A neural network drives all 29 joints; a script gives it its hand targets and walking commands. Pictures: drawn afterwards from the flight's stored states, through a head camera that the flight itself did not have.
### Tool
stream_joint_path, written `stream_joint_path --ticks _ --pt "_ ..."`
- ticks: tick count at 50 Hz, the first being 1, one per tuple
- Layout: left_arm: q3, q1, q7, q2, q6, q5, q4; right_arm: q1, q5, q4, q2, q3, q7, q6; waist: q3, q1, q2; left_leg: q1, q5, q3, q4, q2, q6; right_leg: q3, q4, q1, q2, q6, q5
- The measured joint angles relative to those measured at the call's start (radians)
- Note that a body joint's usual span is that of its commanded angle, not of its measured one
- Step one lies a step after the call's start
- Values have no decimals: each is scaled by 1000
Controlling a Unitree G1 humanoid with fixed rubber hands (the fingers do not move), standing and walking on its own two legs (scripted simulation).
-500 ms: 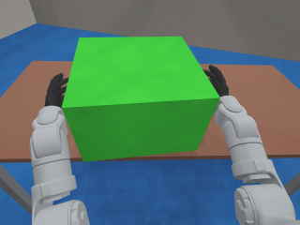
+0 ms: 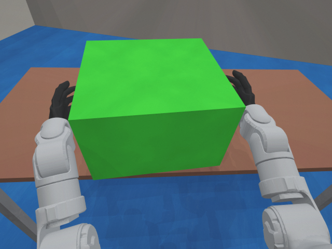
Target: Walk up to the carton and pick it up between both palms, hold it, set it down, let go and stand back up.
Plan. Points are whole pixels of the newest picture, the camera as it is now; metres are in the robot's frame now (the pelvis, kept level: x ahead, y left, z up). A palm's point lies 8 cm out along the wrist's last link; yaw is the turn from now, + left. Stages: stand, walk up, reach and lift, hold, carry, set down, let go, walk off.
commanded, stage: hold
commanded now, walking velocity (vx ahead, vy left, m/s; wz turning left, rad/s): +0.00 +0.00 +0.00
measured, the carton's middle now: (152, 102) +0.43 +0.02 +0.16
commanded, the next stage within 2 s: none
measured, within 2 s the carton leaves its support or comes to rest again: neither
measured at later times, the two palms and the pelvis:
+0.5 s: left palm (61, 118) +0.35 +0.22 +0.18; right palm (242, 104) +0.36 -0.18 +0.20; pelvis +0.00 +0.00 +0.00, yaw +1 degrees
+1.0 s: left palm (59, 117) +0.35 +0.22 +0.18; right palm (241, 102) +0.36 -0.18 +0.20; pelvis +0.00 +0.00 +0.00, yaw +1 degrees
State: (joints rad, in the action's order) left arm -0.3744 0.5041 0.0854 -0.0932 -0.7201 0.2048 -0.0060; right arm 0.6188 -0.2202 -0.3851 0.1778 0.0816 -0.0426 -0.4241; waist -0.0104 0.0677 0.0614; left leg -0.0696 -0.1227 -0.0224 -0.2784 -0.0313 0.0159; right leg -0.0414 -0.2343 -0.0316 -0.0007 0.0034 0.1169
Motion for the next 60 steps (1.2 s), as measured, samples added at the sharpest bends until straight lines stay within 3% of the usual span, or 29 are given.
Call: stream_joint_path --ticks 16,43,60 --pt "-17 8 21 -17 5 -5 -35 7 19 5 -17 -3 -14 -22 2 6 -13 -6 2 18 0 3 2 -18 2 3 -2 1 4" --pt "-5 -8 -2 -5 0 -24 11 -6 7 41 -7 4 -9 -18 -7 -1 -12 -19 -5 9 -8 6 -3 -8 -5 -13 -6 -3 7" --pt "-16 3 10 -1 3 -3 -30 13 17 1 -8 4 -7 -27 -11 11 -5 -5 -7 12 -6 0 3 -11 -4 0 1 2 10"
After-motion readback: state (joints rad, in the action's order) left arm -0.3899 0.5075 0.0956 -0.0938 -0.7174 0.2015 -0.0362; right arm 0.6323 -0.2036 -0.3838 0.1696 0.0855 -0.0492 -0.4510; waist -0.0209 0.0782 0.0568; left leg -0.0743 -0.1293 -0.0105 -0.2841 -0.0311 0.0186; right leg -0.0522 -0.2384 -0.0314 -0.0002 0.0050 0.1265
